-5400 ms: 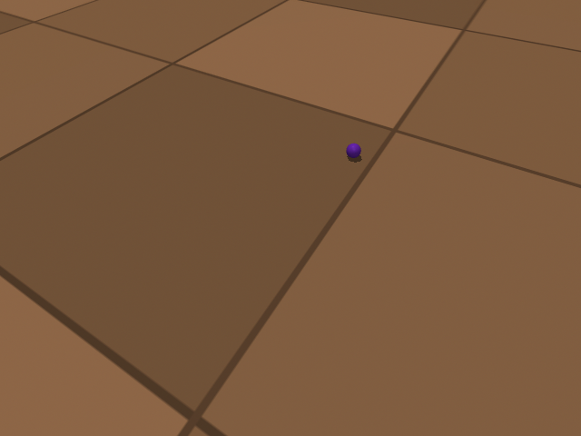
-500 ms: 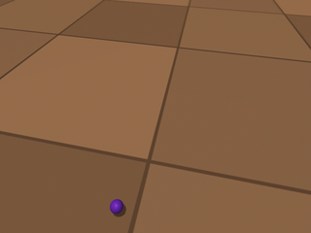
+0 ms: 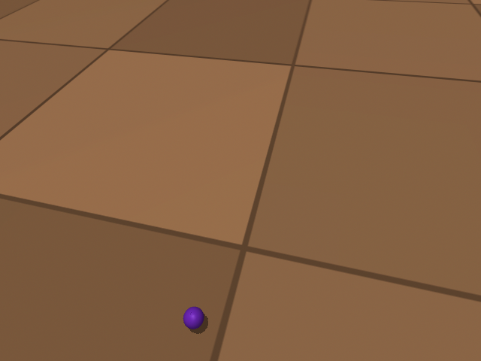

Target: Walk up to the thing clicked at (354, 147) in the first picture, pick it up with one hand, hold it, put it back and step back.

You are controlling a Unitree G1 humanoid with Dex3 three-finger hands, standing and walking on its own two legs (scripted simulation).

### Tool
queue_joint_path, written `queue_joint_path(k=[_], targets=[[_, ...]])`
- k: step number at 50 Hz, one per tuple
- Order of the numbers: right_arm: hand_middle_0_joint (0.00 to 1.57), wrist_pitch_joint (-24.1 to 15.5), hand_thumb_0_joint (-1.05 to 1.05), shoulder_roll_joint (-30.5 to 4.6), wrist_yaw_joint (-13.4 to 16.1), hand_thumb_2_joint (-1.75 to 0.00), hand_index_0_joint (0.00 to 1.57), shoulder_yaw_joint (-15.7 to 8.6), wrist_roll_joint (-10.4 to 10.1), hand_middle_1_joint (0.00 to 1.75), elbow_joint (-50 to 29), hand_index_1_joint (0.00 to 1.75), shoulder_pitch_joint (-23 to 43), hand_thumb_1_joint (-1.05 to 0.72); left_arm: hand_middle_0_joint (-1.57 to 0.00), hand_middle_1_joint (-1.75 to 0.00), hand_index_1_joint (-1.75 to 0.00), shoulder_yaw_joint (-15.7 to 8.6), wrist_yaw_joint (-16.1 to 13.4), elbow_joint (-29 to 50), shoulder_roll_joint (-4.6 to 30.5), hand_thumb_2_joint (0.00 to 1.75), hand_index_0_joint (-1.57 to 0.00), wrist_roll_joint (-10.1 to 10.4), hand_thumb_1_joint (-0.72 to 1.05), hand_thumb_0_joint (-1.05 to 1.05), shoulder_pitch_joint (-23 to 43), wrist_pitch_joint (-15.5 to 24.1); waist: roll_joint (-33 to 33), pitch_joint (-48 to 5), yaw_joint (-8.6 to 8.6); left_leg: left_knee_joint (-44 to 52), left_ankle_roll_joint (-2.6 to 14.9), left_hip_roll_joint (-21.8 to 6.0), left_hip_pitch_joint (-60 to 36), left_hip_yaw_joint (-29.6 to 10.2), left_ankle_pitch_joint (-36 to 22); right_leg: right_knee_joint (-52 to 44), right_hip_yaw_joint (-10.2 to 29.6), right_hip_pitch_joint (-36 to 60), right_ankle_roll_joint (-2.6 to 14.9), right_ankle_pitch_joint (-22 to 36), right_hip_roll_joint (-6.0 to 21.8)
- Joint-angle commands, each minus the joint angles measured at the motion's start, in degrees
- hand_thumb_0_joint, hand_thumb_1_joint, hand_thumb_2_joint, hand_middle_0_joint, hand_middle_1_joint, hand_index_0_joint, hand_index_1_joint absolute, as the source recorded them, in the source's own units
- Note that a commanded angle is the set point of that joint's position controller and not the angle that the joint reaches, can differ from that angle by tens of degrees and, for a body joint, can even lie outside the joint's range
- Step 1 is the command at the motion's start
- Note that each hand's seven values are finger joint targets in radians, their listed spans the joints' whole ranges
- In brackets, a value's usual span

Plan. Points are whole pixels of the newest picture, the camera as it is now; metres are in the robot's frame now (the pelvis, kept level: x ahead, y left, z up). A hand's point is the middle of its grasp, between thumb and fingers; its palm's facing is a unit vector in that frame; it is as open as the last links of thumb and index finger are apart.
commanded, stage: walk up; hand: left
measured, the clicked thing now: (193, 317) +0.43 +0.23 -0.74
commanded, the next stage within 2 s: none
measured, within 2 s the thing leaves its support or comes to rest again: neither
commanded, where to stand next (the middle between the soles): +0.05 +0.00 m, yaw -3 degrees
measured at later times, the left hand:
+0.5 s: hand out of the picture +0.09 +0.25 -0.15, palm faces +0.00 -0.94 -0.33, open 7.4 cm
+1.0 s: hand out of the picture +0.06 +0.33 -0.19, palm faces +0.00 -0.93 -0.37, open 7.4 cm
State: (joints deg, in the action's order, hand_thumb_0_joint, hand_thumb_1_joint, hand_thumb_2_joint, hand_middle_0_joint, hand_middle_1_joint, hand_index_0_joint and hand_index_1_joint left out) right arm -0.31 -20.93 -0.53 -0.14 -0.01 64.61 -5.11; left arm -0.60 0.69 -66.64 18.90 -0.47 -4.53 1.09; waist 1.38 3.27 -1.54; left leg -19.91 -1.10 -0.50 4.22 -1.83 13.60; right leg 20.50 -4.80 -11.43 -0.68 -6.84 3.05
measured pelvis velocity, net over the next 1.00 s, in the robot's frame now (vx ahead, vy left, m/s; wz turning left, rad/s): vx -0.08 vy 0.06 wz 0.04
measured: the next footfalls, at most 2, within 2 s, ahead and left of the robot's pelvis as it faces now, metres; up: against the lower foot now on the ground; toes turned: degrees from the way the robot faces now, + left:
left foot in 0.94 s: -0.07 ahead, +0.17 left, +0.00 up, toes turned +1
right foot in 1.46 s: +0.04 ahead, -0.14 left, +0.00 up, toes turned -4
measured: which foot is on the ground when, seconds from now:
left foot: down 0.00-0.74, up 0.76-0.92, down 0.94-1.00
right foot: down 0.00-0.94, up 0.96-1.00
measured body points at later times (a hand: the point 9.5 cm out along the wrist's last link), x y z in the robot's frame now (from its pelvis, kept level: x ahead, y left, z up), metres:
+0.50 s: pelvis +0.00 +0.00 +0.00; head +0.01 +0.00 +0.45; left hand +0.09 +0.30 -0.13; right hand +0.07 -0.30 -0.14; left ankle -0.03 +0.13 -0.75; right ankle +0.05 -0.13 -0.75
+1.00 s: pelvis -0.08 +0.06 -0.03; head -0.02 +0.09 +0.41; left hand +0.06 +0.38 -0.17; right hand -0.02 -0.28 -0.14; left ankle -0.11 +0.17 -0.75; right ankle +0.03 -0.11 -0.72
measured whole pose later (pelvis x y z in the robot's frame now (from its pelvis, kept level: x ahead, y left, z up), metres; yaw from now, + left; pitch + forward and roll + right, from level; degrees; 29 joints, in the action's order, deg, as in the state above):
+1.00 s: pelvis -0.08 +0.06 -0.03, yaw +2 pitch -2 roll +1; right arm 1.5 -21.7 -0.5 -4.1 2.5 57.0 -10.1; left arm -3.7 -0.7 -53.9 24.1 -1.9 1.0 -4.7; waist -5.1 11.2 0.6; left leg -41.9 1.0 1.9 15.1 0.1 24.6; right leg 49.5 5.7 -30.6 0.4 -25.1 3.0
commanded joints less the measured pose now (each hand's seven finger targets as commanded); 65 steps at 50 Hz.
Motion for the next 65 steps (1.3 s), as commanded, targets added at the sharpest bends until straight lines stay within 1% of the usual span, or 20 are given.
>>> queue_joint_path(k=[1,29,30,33,35,36,37,38,41,42,45,46,47,48,49,52,54,58,62,65], targets=[[0.20,-0.9,0.00,-11.6,0.7,-0.90,0.20,-2.5,0.2,0.30,-3.1,0.30,2.1,-0.90,-0.20,-0.30,-0.30,-2.5,-1.0,3.8,12.8,0.90,-0.20,0.1,0.90,0.00,3.1,1.2,-2.1,-6.6,0.77,3.2,2.58,-6.4,4.1,-3.6,-10.6,-2.4,6.5,7.7,1.10,6.2,6.1],[0.20,-1.3,0.00,-11.5,0.8,-0.90,0.20,-2.3,0.4,0.30,-3.0,0.30,0.2,-0.90,-0.20,-0.30,-0.30,-3.0,-0.7,4.6,12.3,0.90,-0.20,-0.1,0.90,0.00,4.5,0.7,-1.8,-5.0,0.91,5.3,2.54,-6.0,6.3,-4.3,-6.9,-2.5,6.1,8.7,0.95,2.8,5.2],[0.20,0.1,0.00,-15.2,0.8,-0.90,0.20,-3.9,0.2,0.30,-3.6,0.30,1.1,-0.90,-0.20,-0.30,-0.30,-4.5,-1.2,5.6,16.0,0.90,-0.20,0.9,0.90,0.00,4.8,-0.2,-1.4,1.5,0.91,-0.4,2.29,-5.2,9.4,-4.1,-19.1,2.0,6.3,3.6,1.61,15.8,6.1],[0.20,0.9,0.00,-13.5,1.0,-0.90,0.20,-4.2,-0.6,0.30,-5.5,0.30,-0.7,-0.90,-0.20,-0.30,-0.30,-4.8,-1.9,7.4,15.9,0.90,-0.20,1.0,0.90,0.00,2.1,-0.8,-3.2,-5.2,1.10,-6.6,2.39,-4.1,7.2,-2.2,-23.3,4.5,5.9,6.0,3.97,23.5,7.6],[0.20,1.6,0.00,-13.1,1.0,-0.90,0.20,-4.9,-0.6,0.30,-6.8,0.30,-1.1,-0.90,-0.20,-0.30,-0.30,-5.4,-2.0,9.0,17.1,0.90,-0.20,0.7,0.90,0.00,2.6,-1.3,-6.1,-9.5,1.16,-14.5,2.02,-1.3,6.9,-0.2,-17.1,3.5,9.2,5.4,7.34,24.5,11.7],[0.20,2.3,0.00,-12.5,0.9,-0.90,0.20,-5.0,-0.6,0.30,-7.2,0.30,-2.0,-0.90,-0.20,-0.30,-0.30,-5.8,-2.1,10.0,17.9,0.90,-0.20,0.5,0.90,0.00,3.6,-1.5,-9.7,-10.5,0.98,-21.6,1.52,1.3,7.5,1.4,-5.1,2.1,12.6,4.0,10.56,24.0,15.7],[0.20,3.2,0.00,-12.1,0.7,-0.90,0.20,-5.3,-0.3,0.30,-7.8,0.30,-2.9,-0.90,-0.20,-0.30,-0.30,-5.8,-2.3,11.3,18.3,0.90,-0.20,-0.3,0.90,0.00,4.4,-1.6,-13.3,-9.9,0.80,-30.8,1.74,3.3,10.4,1.3,15.0,0.3,16.9,2.3,14.20,23.3,20.1],[0.20,4.1,0.00,-11.9,0.4,-0.90,0.20,-5.3,0.3,0.30,-8.2,0.30,-5.2,-0.90,-0.20,-0.30,-0.30,-6.0,-2.5,12.6,18.9,0.90,-0.20,-1.1,0.90,0.00,5.1,-1.7,-13.1,-9.2,1.35,-36.2,1.93,1.7,10.5,-1.0,19.3,-0.6,18.3,-1.6,15.79,18.1,22.2],[0.20,4.5,0.00,-12.3,-0.5,-0.90,0.20,-6.7,0.2,0.30,-9.2,0.30,-9.1,-0.90,-0.20,-0.30,-0.30,-6.1,-2.7,16.1,18.1,0.90,-0.20,-1.9,0.90,0.00,10.7,-2.4,-14.6,-7.5,4.44,-36.8,3.24,-0.8,8.4,-3.3,18.3,2.6,12.4,-10.5,13.29,11.3,19.1],[0.20,4.4,0.00,-12.0,-0.6,-0.90,0.20,-6.7,0.0,0.30,-9.5,0.30,-9.4,-0.90,-0.20,-0.30,-0.30,-5.9,-2.6,16.3,17.5,0.90,-0.20,-2.2,0.90,0.00,9.8,-2.5,-14.7,-8.3,3.90,-33.3,2.90,-0.4,9.7,-1.6,16.7,3.8,10.8,-8.4,12.16,8.3,16.9],[0.20,2.6,0.00,-12.4,-0.2,-0.90,0.20,-7.4,1.4,0.30,-7.7,0.30,-13.3,-0.90,-0.20,-0.30,-0.30,-5.1,-2.0,17.4,15.9,0.90,-0.20,-2.0,0.90,0.00,10.2,-3.9,-9.0,-7.8,5.39,-10.1,1.91,-0.7,5.7,-0.5,4.9,15.3,7.1,-10.7,6.88,-8.9,10.0],[0.20,1.6,0.00,-15.1,0.3,-0.90,0.20,-7.9,2.4,0.30,-8.2,0.30,-11.8,-0.90,-0.20,-0.30,-0.30,-4.4,-1.6,17.7,12.4,0.90,-0.20,-1.1,0.90,0.00,7.0,-4.9,4.0,-5.0,4.21,2.4,2.37,-5.0,5.6,-11.1,8.1,26.2,4.5,-16.2,4.66,-21.5,1.7],[0.20,0.6,0.00,-21.2,1.0,-0.90,0.20,-9.2,3.9,0.30,-10.1,0.30,-9.7,-0.90,-0.20,-0.30,-0.30,-4.1,-1.5,18.4,11.0,0.90,-0.20,-1.0,0.90,0.00,6.0,-5.3,12.7,-2.8,3.51,5.8,3.87,-14.4,6.5,-27.1,3.7,36.4,9.6,-24.4,2.36,-28.4,-6.3],[0.20,-0.2,0.00,-22.2,1.8,-0.90,0.20,-9.1,4.1,0.30,-11.7,0.30,-7.3,-0.90,-0.20,-0.30,-0.30,-5.0,-1.7,16.7,13.2,0.90,-0.20,-1.1,0.90,0.00,2.9,-5.9,4.2,-2.6,1.68,4.4,6.07,-18.1,11.1,-26.8,1.2,38.1,16.2,-21.2,2.27,-25.4,-4.3],[0.20,-0.5,0.00,-23.8,2.0,-0.90,0.20,-8.6,3.2,0.30,-12.8,0.30,-3.7,-0.90,-0.20,-0.30,-0.30,-5.3,-2.0,16.5,14.6,0.90,-0.20,-0.9,0.90,0.00,4.7,-5.8,8.2,-1.4,2.74,5.5,8.94,-20.6,17.8,-30.6,-0.2,39.7,18.2,-17.5,1.50,-26.2,-4.0],[0.20,-2.0,0.00,-19.8,3.3,-0.90,0.20,-8.5,2.9,0.30,-13.3,0.30,-0.7,-0.90,-0.20,-0.30,-0.30,-6.4,-1.1,15.0,17.0,0.90,-0.20,-0.9,0.90,0.00,0.7,-5.9,4.9,-1.4,-0.59,-1.1,6.73,-13.7,6.2,-15.6,-12.1,46.0,20.3,-23.0,1.50,-14.9,-5.9],[0.20,-2.8,0.00,-18.3,4.1,-0.90,0.20,-8.7,1.9,0.30,-12.7,0.30,-7.4,-0.90,-0.20,-0.30,-0.30,-6.6,-0.3,15.8,16.9,0.90,-0.20,-1.8,0.90,0.00,-1.9,-6.0,4.1,-4.8,0.08,-5.9,6.08,-13.7,-6.9,-13.2,-22.6,45.2,18.1,-26.7,1.25,-13.6,-5.4],[0.20,-4.5,0.00,-18.2,4.5,-0.90,0.20,-10.0,1.3,0.30,-11.9,0.30,-18.1,-0.90,-0.20,-0.30,-0.30,-6.7,2.0,19.3,16.6,0.90,-0.20,-2.6,0.90,0.00,2.8,-5.0,3.4,-5.3,5.57,-2.1,5.49,-15.2,-16.2,-16.9,-11.9,39.6,17.7,-28.9,0.43,-13.0,-4.3],[0.20,-5.0,0.00,-19.0,3.3,-0.90,0.20,-9.8,1.9,0.30,-14.6,0.30,-16.9,-0.90,-0.20,-0.30,-0.30,-6.2,2.7,19.6,16.4,0.90,-0.20,-1.8,0.90,0.00,2.6,-3.5,6.3,1.0,6.40,3.0,12.73,-18.2,-11.5,-17.5,2.5,33.5,16.4,-29.3,-0.30,-15.8,-2.7],[0.20,-5.2,0.00,-18.7,2.0,-0.90,0.20,-9.2,1.9,0.30,-16.2,0.30,-16.3,-0.90,-0.20,-0.30,-0.30,-6.0,3.2,19.1,16.0,0.90,-0.20,-1.2,0.90,0.00,1.5,-1.8,8.1,3.9,6.20,4.6,13.24,-17.1,-5.7,-12.0,1.3,26.7,12.0,-23.3,0.06,-16.3,-1.7]])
